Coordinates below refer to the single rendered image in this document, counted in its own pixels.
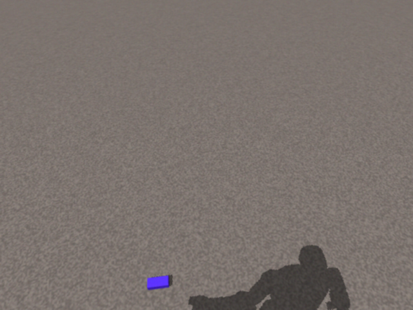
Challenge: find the small box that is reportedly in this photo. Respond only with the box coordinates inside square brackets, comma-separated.
[147, 276, 169, 290]

